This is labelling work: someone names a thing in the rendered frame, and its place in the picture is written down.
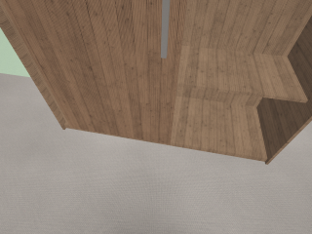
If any handle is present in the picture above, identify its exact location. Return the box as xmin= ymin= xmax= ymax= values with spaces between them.
xmin=161 ymin=0 xmax=171 ymax=59

